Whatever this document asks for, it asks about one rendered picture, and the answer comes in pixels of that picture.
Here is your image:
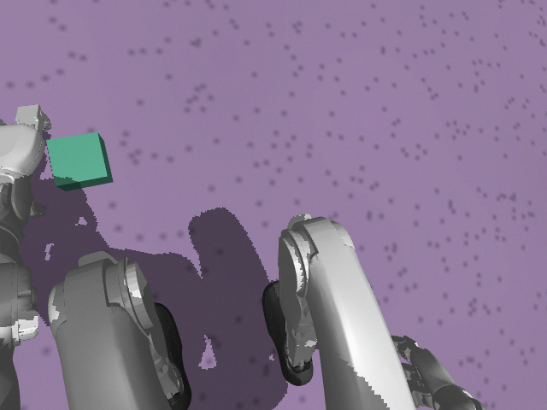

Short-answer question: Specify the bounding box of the right robot hand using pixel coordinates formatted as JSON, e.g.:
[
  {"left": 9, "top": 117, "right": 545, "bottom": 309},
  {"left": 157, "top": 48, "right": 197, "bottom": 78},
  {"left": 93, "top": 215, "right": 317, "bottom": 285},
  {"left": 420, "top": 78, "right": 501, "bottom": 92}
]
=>
[{"left": 391, "top": 336, "right": 456, "bottom": 409}]

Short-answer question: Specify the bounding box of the right robot foot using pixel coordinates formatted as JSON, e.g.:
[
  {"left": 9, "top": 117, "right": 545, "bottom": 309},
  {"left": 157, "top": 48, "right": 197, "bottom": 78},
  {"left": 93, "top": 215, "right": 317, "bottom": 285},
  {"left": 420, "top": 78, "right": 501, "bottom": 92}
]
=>
[{"left": 262, "top": 281, "right": 314, "bottom": 386}]

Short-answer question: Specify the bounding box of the right robot arm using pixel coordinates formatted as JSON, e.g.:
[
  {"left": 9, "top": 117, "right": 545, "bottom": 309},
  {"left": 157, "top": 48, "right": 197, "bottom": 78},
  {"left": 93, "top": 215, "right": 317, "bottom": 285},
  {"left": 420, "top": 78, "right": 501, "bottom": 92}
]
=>
[{"left": 432, "top": 385, "right": 486, "bottom": 410}]

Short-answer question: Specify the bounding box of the left robot hand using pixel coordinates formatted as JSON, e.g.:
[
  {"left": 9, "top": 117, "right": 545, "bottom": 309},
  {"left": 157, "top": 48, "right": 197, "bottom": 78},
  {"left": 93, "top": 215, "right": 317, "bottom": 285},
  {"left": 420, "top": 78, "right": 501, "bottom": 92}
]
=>
[{"left": 0, "top": 104, "right": 51, "bottom": 219}]

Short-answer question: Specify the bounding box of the left robot arm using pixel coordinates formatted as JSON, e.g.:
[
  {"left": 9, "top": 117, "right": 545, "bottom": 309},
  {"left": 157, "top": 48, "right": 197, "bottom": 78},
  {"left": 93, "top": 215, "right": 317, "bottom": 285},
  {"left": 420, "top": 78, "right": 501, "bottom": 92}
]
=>
[{"left": 0, "top": 169, "right": 38, "bottom": 410}]

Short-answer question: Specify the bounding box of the left robot foot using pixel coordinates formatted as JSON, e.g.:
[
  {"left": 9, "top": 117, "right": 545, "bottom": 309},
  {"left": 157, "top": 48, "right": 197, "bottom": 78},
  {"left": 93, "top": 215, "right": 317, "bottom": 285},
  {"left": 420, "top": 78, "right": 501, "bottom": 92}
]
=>
[{"left": 154, "top": 302, "right": 191, "bottom": 410}]

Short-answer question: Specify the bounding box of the small box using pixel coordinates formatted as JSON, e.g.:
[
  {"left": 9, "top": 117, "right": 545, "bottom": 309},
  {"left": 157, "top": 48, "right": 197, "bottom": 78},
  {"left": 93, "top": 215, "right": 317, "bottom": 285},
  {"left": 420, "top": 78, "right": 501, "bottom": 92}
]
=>
[{"left": 46, "top": 132, "right": 113, "bottom": 191}]

